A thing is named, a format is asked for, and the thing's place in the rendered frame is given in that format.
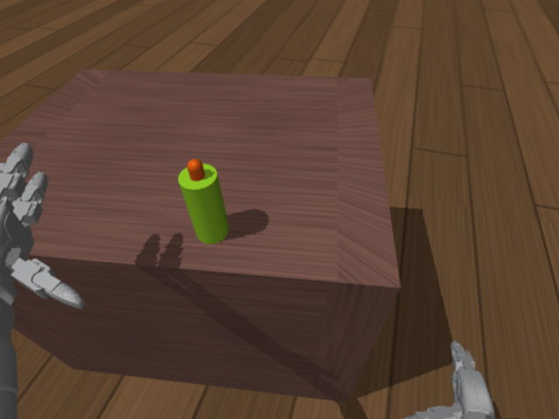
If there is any bottle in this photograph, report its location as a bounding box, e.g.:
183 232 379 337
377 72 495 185
178 159 229 244

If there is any right robot hand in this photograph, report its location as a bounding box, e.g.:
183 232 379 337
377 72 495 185
403 341 495 419

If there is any left robot hand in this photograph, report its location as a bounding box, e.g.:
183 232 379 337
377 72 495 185
0 142 85 309

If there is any left robot arm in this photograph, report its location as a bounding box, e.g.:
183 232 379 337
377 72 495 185
0 276 18 419

